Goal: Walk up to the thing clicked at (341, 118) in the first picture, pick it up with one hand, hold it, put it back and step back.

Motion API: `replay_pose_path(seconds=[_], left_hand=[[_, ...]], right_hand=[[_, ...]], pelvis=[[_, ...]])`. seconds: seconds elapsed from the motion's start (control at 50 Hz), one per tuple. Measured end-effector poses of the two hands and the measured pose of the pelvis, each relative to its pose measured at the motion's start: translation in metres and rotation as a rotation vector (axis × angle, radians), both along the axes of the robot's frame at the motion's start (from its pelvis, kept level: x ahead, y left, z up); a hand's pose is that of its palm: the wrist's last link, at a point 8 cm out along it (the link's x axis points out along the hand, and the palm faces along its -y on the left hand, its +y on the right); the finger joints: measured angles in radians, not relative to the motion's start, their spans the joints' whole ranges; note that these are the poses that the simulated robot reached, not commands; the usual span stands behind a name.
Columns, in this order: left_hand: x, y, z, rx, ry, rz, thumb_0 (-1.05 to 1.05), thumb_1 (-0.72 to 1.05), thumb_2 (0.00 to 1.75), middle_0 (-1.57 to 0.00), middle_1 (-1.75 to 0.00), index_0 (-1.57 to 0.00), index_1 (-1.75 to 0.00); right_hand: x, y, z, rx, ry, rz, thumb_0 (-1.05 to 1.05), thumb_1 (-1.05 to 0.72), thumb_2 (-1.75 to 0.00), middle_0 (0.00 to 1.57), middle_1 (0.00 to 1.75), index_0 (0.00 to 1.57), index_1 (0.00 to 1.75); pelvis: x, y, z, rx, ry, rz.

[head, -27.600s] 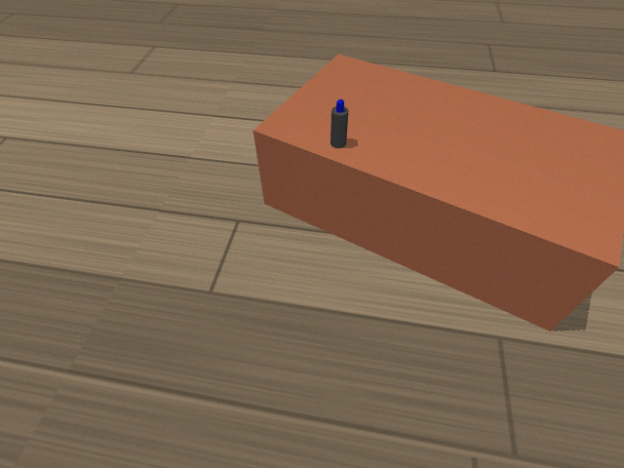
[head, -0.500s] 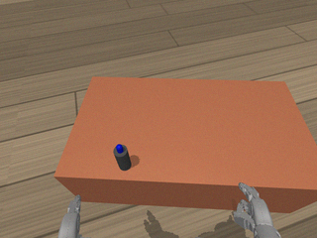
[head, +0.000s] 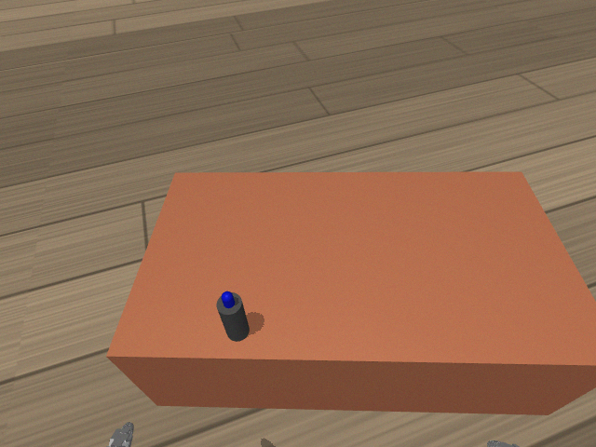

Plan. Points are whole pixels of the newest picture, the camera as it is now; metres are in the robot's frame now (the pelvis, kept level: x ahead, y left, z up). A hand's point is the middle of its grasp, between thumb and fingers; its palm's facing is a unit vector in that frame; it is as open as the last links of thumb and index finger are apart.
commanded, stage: home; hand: left
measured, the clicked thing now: (232, 313) +0.45 +0.17 -0.29
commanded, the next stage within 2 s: stand in 1.30 s
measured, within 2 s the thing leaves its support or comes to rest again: neither
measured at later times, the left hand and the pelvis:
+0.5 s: hand out of the picture +0.03 +0.25 -0.14, palm faces +0.01 -0.93 -0.37, open 17.6 cm; pelvis -0.01 +0.01 +0.02, yaw +1 degrees
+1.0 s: hand out of the picture +0.03 +0.25 -0.14, palm faces +0.00 -0.93 -0.36, open 17.6 cm; pelvis -0.01 +0.00 +0.02, yaw +1 degrees
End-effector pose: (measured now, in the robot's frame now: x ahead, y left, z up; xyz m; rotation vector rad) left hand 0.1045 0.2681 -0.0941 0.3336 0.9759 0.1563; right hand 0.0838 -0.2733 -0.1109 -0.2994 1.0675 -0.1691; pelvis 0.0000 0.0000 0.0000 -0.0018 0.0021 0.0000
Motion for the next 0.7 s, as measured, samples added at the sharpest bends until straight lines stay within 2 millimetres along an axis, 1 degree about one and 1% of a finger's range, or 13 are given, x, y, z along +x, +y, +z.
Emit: replay_pose_path(seconds=[0.12,0.22,0.44,0.58,0.7], left_hand=[[-0.03,0.022,-0.001,0.034,0.107,0.055,-0.01,-0.59,0.03,-0.05,-0.05,-0.05,-0.05],[-0.049,0.03,-0.001,0.043,0.168,0.091,-0.01,-0.58,0.03,-0.05,-0.05,-0.05,-0.05],[-0.077,0.03,-0.002,0.032,0.239,0.126,-0.01,-0.58,0.03,-0.05,-0.05,-0.05,-0.05],[-0.09,0.028,-0.004,0.025,0.27,0.137,-0.01,-0.58,0.03,-0.05,-0.05,-0.05,-0.05],[-0.094,0.025,-0.005,0.018,0.285,0.14,-0.01,-0.58,0.03,-0.05,-0.05,-0.05,-0.05]], right_hand=[[-0.02,-0.006,0.001,-0.007,0.078,-0.034,0.01,-0.9,-0.9,0.2,0.3,0.2,0.3],[-0.029,-0.003,0.0,-0.002,0.119,-0.038,0.01,-0.9,-0.9,0.2,0.3,0.2,0.3],[-0.033,0.004,-0.001,0.021,0.141,-0.015,0.01,-0.9,-0.9,0.2,0.3,0.2,0.3],[-0.036,-0.002,0.001,0.013,0.155,-0.011,0.0,-0.9,-0.9,0.2,0.3,0.21,0.3],[-0.039,-0.008,0.003,0.001,0.164,-0.012,0.0,-0.9,-0.9,0.2,0.3,0.2,0.3]], pelvis=[[0.0,0.005,0.009,0.002,-0.026,0.004],[-0.002,0.007,0.013,0.004,-0.044,0.008],[-0.011,0.008,0.019,0.008,-0.065,0.014],[-0.016,0.005,0.02,0.007,-0.064,0.017],[-0.018,0.003,0.021,0.007,-0.063,0.016]])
